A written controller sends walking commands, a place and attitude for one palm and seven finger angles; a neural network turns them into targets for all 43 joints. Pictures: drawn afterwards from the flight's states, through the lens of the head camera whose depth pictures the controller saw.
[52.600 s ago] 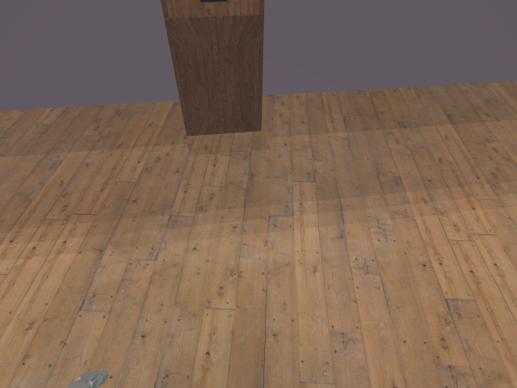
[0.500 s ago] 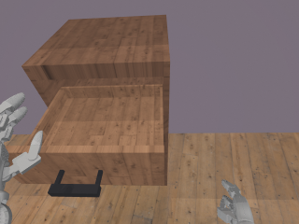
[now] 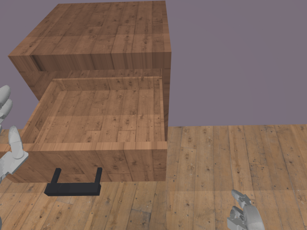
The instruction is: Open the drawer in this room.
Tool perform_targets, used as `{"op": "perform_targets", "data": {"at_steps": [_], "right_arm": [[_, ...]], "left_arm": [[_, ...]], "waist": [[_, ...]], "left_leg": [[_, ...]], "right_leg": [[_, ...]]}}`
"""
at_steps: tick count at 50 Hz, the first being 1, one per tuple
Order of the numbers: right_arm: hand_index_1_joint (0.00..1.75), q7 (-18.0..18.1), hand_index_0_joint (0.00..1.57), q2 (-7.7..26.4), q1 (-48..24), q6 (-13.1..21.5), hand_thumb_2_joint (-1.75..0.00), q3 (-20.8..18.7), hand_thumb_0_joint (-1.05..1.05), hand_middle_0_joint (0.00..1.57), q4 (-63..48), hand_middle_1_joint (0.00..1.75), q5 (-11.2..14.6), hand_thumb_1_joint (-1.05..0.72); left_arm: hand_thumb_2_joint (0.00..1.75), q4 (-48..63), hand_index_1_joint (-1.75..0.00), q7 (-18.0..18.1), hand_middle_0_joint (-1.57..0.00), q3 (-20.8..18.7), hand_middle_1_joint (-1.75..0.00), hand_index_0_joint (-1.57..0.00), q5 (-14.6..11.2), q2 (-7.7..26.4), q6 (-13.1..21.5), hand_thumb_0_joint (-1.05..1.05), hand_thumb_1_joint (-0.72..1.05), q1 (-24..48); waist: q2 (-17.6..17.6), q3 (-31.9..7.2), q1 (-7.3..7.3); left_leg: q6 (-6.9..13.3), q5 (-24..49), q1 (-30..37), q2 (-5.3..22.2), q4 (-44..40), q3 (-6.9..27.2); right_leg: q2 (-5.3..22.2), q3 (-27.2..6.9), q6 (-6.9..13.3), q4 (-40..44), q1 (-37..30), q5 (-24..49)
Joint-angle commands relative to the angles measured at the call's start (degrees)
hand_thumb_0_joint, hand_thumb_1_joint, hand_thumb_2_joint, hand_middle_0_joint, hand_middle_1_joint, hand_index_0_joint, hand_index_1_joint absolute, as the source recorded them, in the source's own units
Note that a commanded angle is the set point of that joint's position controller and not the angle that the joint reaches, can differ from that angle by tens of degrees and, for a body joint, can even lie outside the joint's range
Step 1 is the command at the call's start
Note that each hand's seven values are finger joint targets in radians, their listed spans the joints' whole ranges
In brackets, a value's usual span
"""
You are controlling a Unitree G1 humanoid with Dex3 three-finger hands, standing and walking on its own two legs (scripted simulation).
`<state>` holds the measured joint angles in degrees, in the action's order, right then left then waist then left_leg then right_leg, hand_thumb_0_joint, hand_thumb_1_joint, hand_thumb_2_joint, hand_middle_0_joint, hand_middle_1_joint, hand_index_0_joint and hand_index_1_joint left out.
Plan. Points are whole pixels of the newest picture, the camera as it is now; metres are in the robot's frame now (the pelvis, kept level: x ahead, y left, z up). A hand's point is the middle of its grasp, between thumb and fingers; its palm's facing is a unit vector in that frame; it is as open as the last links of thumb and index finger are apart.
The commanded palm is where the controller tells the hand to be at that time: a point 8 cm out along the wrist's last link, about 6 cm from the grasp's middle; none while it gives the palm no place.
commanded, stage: step back with the hand held close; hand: left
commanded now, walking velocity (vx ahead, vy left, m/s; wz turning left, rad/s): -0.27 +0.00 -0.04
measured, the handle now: (76, 180) +0.23 +0.21 +0.03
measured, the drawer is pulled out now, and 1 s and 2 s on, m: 0.29 0.29 0.29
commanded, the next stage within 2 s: stop stepping back and stand still in 1.08 s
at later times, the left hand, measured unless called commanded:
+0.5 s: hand out of the picture +0.14 +0.25 +0.21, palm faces +0.43 -0.78 -0.45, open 7.4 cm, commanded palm +0.07 +0.30 +0.22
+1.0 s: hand out of the picture +0.07 +0.20 +0.20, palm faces +0.26 -0.83 -0.49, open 7.4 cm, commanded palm -0.02 +0.27 +0.22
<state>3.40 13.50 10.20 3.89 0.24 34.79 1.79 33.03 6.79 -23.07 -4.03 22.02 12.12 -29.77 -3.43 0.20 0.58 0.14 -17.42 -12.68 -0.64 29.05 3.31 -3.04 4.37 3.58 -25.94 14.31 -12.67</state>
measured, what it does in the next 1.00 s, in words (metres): walks backwards: right foot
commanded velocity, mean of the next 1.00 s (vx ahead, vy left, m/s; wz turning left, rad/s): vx -0.33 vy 0.00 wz -0.02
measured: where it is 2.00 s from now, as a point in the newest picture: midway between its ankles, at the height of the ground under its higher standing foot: outside the picture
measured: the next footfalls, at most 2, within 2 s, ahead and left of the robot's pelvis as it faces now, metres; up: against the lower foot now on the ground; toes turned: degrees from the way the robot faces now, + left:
right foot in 0.94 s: -0.18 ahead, -0.11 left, +0.00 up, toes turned -6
left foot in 1.24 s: -0.21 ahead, +0.11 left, +0.00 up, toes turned +1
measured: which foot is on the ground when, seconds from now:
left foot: down 0.00-1.00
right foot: down 0.00-0.66, up 0.68-0.92, down 0.94-1.00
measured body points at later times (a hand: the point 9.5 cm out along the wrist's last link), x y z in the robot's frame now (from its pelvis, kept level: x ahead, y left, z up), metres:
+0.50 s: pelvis -0.06 +0.02 -0.01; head -0.05 +0.02 +0.44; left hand +0.11 +0.29 +0.23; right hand +0.12 -0.21 -0.08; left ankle -0.02 +0.12 -0.74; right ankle +0.01 -0.08 -0.74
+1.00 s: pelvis -0.17 +0.00 -0.01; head -0.11 +0.00 +0.43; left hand +0.05 +0.24 +0.23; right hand +0.02 -0.22 -0.10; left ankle -0.04 +0.13 -0.74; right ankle -0.22 -0.11 -0.74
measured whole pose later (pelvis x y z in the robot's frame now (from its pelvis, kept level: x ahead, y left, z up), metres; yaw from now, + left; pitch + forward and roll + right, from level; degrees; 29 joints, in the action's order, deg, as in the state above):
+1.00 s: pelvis -0.17 +0.00 -0.01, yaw -4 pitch +3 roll -3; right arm 0.8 10.0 4.9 8.7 1.7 34.5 -0.2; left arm 39.3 5.8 -25.9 -4.0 24.3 15.1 -27.4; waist -3.8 5.0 1.0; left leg -0.8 -4.7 -29.5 6.8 31.6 -1.4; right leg -3.2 3.1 0.3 -30.3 13.7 -20.0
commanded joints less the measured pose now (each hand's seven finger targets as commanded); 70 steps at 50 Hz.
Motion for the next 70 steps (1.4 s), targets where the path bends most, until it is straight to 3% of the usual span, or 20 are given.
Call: {"op": "perform_targets", "data": {"at_steps": [1, 6, 12, 19, 23, 25, 28, 30, 33, 36, 41, 47, 49, 51, 53, 59, 63, 64, 65, 70], "right_arm": [[0.30, 0.6, 0.20, 5.5, -7.0, 2.3, -0.90, -2.8, 0.00, 0.20, -10.6, 0.30, 0.0, -0.90], [0.30, 0.9, 0.20, 5.4, -6.1, 1.9, -0.90, -3.6, 0.00, 0.20, -11.4, 0.30, 0.0, -0.90], [0.30, 0.9, 0.20, 5.6, -5.7, 2.1, -0.90, -3.7, 0.00, 0.20, -11.8, 0.30, -0.2, -0.90], [0.30, 0.8, 0.20, 6.0, -4.9, 3.2, -0.90, -3.1, 0.00, 0.20, -12.4, 0.30, -0.6, -0.90], [0.30, 0.7, 0.20, 6.0, -3.7, 3.7, -0.90, -2.8, 0.00, 0.20, -12.4, 0.30, -0.4, -0.90], [0.30, 0.7, 0.20, 6.5, -2.8, 3.7, -0.90, -3.2, 0.00, 0.20, -11.2, 0.30, -0.6, -0.90], [0.30, 0.5, 0.20, 5.2, -3.1, 3.5, -0.90, -2.2, 0.00, 0.20, -10.2, 0.30, -1.0, -0.90], [0.30, 0.8, 0.20, 5.4, -3.8, 3.4, -0.90, -2.2, 0.00, 0.20, -10.3, 0.30, -1.1, -0.90], [0.30, 0.8, 0.20, 5.3, -5.1, 4.3, -0.90, -2.7, 0.00, 0.20, -11.7, 0.30, -1.5, -0.90], [0.30, 0.7, 0.20, 4.6, -3.8, 5.8, -0.90, -3.5, 0.00, 0.20, -10.8, 0.30, -2.3, -0.90], [0.30, -0.8, 0.20, 5.5, -2.3, 7.7, -0.90, -3.8, 0.00, 0.20, -6.8, 0.30, -1.8, -0.90], [0.30, -1.7, 0.20, 6.3, -6.0, 8.0, -0.90, -2.7, 0.00, 0.20, -7.2, 0.30, -1.4, -0.90], [0.30, -2.0, 0.20, 5.6, -6.7, 6.9, -0.90, -2.7, 0.00, 0.20, -8.8, 0.30, -0.6, -0.90], [0.30, -1.5, 0.20, 4.7, -7.1, 6.0, -0.90, -3.8, 0.00, 0.20, -10.6, 0.30, 1.9, -0.90], [0.30, -0.7, 0.20, 3.0, -9.2, 4.9, -0.90, -2.7, 0.00, 0.20, -11.1, 0.30, 2.0, -0.90], [0.30, 2.2, 0.20, 2.7, -7.4, 1.7, -0.90, -1.6, 0.00, 0.20, -8.8, 0.30, -0.4, -0.90], [0.30, 1.2, 0.20, 6.2, -3.5, 3.2, -0.90, -4.7, 0.00, 0.20, -9.8, 0.30, -0.2, -0.90], [0.30, 0.7, 0.20, 6.0, -3.3, 4.1, -0.90, -4.6, 0.00, 0.20, -10.5, 0.30, -0.2, -0.90], [0.30, 0.7, 0.20, 4.9, -4.0, 4.6, -0.90, -3.9, 0.00, 0.20, -10.4, 0.30, -1.4, -0.90], [0.30, -0.4, 0.20, 5.7, -4.1, 5.4, -0.90, -2.6, 0.00, 0.20, -10.5, 0.30, -0.3, -0.90]], "left_arm": [[0.90, 15.0, -0.30, 1.7, -0.20, -9.4, -0.30, -0.20, 0.4, 11.9, 3.5, 0.00, 0.90, -3.5], [0.90, 17.5, -0.30, 1.9, -0.20, -11.1, -0.30, -0.20, 0.0, 13.1, 3.5, 0.00, 0.90, -5.0], [0.90, 16.8, -0.30, 2.1, -0.20, -12.1, -0.30, -0.20, -0.1, 13.1, 3.4, 0.00, 0.90, -5.9], [0.90, 15.7, -0.30, 2.2, -0.20, -10.5, -0.30, -0.20, 0.9, 11.4, 3.4, 0.00, 0.90, -0.6], [0.90, 14.9, -0.30, 2.5, -0.20, -9.5, -0.30, -0.20, 1.5, 11.4, 3.6, 0.00, 0.90, 2.6], [0.90, 15.8, -0.30, 3.0, -0.20, -10.3, -0.30, -0.20, 1.5, 13.3, 4.0, 0.00, 0.90, 4.2], [0.90, 15.9, -0.30, 3.2, -0.20, -8.9, -0.30, -0.20, 1.0, 12.1, 4.0, 0.00, 0.90, 2.7], [0.90, 16.7, -0.30, 3.6, -0.20, -10.7, -0.30, -0.20, 0.9, 13.5, 4.1, 0.00, 0.90, 0.5], [0.90, 20.2, -0.30, 3.9, -0.20, -12.3, -0.30, -0.20, 1.9, 13.0, 5.6, 0.00, 0.90, -0.6], [0.90, 22.0, -0.30, 4.1, -0.20, -13.4, -0.30, -0.20, 1.7, 13.4, 6.1, 0.00, 0.90, 0.8], [0.90, 18.8, -0.30, 2.4, -0.20, -9.1, -0.30, -0.20, 1.1, 9.5, 5.4, 0.00, 0.90, 0.1], [0.90, 18.0, -0.30, 0.1, -0.20, -11.0, -0.30, -0.20, -0.5, 11.5, 6.5, 0.00, 0.90, -0.2], [0.90, 19.9, -0.30, -0.5, -0.20, -13.8, -0.30, -0.20, -1.1, 14.0, 7.5, 0.00, 0.90, -3.6], [0.90, 20.8, -0.30, -0.4, -0.20, -15.6, -0.30, -0.20, -1.9, 16.4, 7.3, 0.00, 0.90, -7.4], [0.90, 17.7, -0.30, 0.0, -0.20, -15.7, -0.30, -0.20, -2.4, 15.2, 6.6, 0.00, 0.90, -12.1], [0.90, 11.5, -0.30, 2.6, -0.20, -11.5, -0.30, -0.20, 0.5, 11.3, 4.5, 0.00, 0.90, -4.4], [0.90, 21.1, -0.30, 3.4, -0.20, -9.5, -0.30, -0.20, 0.6, 11.9, 4.3, 0.00, 0.90, -4.5], [0.90, 22.2, -0.30, 3.3, -0.20, -9.6, -0.30, -0.20, 0.7, 12.1, 4.1, 0.00, 0.90, -6.0], [0.90, 24.9, -0.30, 3.4, -0.20, -11.9, -0.30, -0.20, 0.4, 14.4, 4.2, 0.00, 0.90, -7.2], [0.90, 25.2, -0.30, 4.2, -0.20, -10.8, -0.30, -0.20, 1.1, 13.6, 2.9, 0.00, 0.90, -4.6]], "waist": [[-1.5, -10.9, -0.41], [2.2, -12.6, -0.29], [-1.4, -10.6, -0.50], [-2.6, -4.9, -0.33], [4.8, -2.5, 0.32], [9.5, -2.9, 0.67], [11.6, -6.4, 0.75], [5.6, -6.5, 0.66], [-12.7, -6.8, -0.17], [-8.9, -6.3, 0.12], [-5.8, -10.2, 0.02], [-8.3, -12.7, -1.23], [-2.0, -16.1, -1.88], [17.1, -16.5, -1.23], [13.7, -11.8, -1.60], [8.6, -6.8, 1.82], [-5.6, -14.1, 0.06], [-5.1, -14.2, -0.01], [-13.3, -14.9, -0.24], [-0.6, -7.5, 0.41]], "left_leg": [[2.6, 22.4, -1.1, 6.2, -4.2, 3.5], [1.5, 25.1, -3.9, 6.2, -1.7, 4.2], [2.5, 19.6, -9.6, 8.6, -5.5, 6.7], [4.9, -1.7, -22.6, 10.5, -8.6, 7.3], [4.1, -15.2, -21.8, 5.3, -1.0, 4.4], [2.4, -12.6, -12.3, 1.6, 10.1, 1.6], [1.5, -6.9, -2.7, 0.5, 16.0, -1.6], [2.2, -5.8, -3.5, 2.8, 4.2, 0.5], [6.8, -0.9, -19.5, 16.2, -12.2, 13.8], [8.9, 3.5, -21.5, 19.5, -13.3, 12.9], [6.8, 40.7, 4.3, 16.8, -3.2, 6.5], [4.7, 33.7, 3.5, 14.7, -1.3, 4.8], [3.0, 25.3, 0.5, 11.2, 3.8, 0.6], [-1.2, -4.5, -8.6, -0.5, 23.1, -6.1], [-1.5, -11.9, -18.6, -1.0, 40.1, 0.4], [-1.8, -1.0, -10.5, 1.4, -1.4, -3.7], [4.6, 36.2, 5.8, 15.8, -5.0, 4.4], [5.0, 36.1, 6.5, 15.6, -4.8, 4.8], [5.6, 32.2, 4.8, 14.7, -6.4, 5.3], [3.3, -10.0, -14.8, 6.8, -5.0, -0.3]], "right_leg": [[9.2, -6.5, -2.5, -0.3, -7.1, 18.3], [9.9, -7.3, -1.4, -2.7, -7.9, 23.0], [7.6, -6.0, -2.5, -6.7, -6.5, 13.0], [6.6, -7.7, -3.1, -10.4, -7.2, 1.6], [10.7, -15.5, -1.4, 0.3, 0.9, -9.1], [15.9, -21.6, 1.4, 10.4, 11.1, -17.8], [20.1, -18.0, 2.8, 11.9, 15.1, -14.4], [16.5, -13.5, 1.0, 6.2, 11.8, -10.2], [4.5, -4.8, -3.7, -18.9, -0.5, -4.3], [2.8, -6.9, -4.1, -33.3, 2.1, -14.8], [2.8, -2.8, -5.1, -17.2, 10.6, -12.2], [3.4, -1.4, -4.7, 0.9, 0.5, -0.7], [6.5, -2.1, -3.6, 5.1, -4.8, 11.8], [20.6, -11.3, 2.5, 6.3, -4.7, 34.7], [25.1, -13.3, 6.6, 5.4, -1.1, 34.7], [14.7, -7.9, 1.0, -3.4, -5.6, 40.3], [7.0, -4.6, -4.4, -10.9, 2.5, -2.2], [5.3, -3.5, -4.3, -11.3, 4.0, -6.7], [5.8, -3.3, -4.2, -12.9, 4.6, -9.8], [7.0, -6.0, -3.9, -0.8, -9.0, -6.7]]}}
